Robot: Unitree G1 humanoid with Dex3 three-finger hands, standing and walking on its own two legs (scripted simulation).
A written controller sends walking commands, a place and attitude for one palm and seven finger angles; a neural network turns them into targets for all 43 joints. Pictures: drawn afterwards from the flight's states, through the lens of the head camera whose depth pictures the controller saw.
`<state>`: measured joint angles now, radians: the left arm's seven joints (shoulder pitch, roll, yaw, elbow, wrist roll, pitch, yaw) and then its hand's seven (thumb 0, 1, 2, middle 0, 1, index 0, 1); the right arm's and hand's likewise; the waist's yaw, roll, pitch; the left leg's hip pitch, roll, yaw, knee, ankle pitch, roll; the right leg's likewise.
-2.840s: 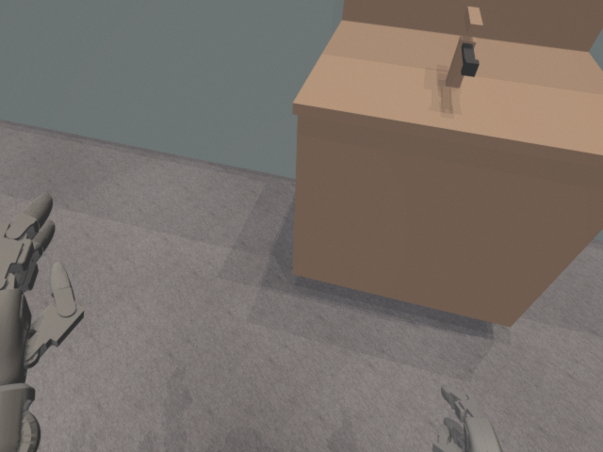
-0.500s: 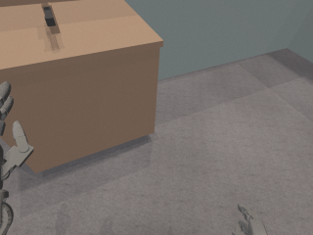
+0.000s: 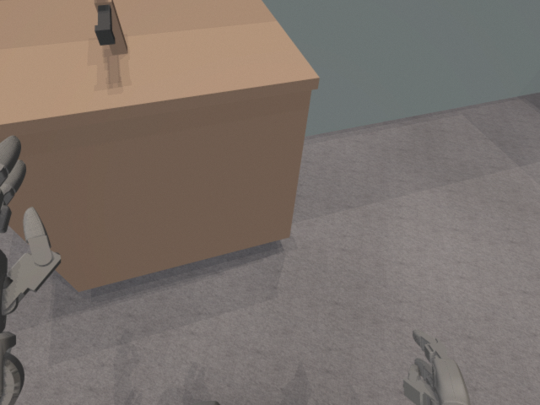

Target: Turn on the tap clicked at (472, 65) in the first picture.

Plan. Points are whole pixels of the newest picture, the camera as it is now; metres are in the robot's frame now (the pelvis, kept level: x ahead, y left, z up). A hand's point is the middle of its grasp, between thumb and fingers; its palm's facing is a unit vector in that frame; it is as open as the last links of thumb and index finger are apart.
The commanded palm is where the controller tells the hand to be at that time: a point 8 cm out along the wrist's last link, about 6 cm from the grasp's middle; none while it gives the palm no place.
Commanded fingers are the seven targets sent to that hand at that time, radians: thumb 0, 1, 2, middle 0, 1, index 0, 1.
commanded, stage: take the last steps up to it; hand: left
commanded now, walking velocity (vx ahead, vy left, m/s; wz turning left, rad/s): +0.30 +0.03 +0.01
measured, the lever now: (105, 34) +0.71 +0.39 +0.16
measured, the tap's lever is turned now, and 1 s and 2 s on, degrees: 0 0 0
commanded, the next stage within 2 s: come to a stop and stand still in 1.24 s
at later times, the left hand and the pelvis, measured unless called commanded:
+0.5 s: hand (127, 179) +0.32 +0.20 +0.18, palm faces +0.40 -0.81 -0.43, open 7.4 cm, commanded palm +0.26 +0.25 +0.19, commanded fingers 0.00 0.90 0.90 -0.20 -0.30 -0.20 -0.30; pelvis +0.11 -0.03 +0.01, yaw +2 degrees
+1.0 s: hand (139, 122) +0.42 +0.22 +0.19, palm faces +0.48 -0.77 -0.43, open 7.4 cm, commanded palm +0.37 +0.26 +0.19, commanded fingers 0.00 0.90 0.90 -0.20 -0.30 -0.20 -0.30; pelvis +0.22 -0.03 +0.00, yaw +2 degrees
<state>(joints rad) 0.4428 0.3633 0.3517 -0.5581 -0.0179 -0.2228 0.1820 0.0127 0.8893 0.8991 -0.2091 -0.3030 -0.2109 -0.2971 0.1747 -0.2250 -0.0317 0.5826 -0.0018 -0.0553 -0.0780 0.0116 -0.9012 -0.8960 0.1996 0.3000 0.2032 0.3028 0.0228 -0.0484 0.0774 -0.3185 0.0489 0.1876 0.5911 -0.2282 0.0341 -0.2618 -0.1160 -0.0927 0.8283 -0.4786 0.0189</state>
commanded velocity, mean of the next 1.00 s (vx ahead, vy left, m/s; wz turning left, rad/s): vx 0.27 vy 0.06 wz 0.04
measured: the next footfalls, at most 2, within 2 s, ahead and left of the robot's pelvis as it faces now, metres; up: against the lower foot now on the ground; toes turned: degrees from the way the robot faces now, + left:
right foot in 0.26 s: +0.16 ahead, -0.14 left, +0.00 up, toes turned -10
left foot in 0.62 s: +0.24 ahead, +0.11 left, +0.00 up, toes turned +9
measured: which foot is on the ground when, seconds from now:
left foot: down 0.00-0.26, up 0.28-0.60, down 0.62-0.94, up 0.96-1.00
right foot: up 0.00-0.24, down 0.26-0.62, up 0.64-0.92, down 0.94-1.00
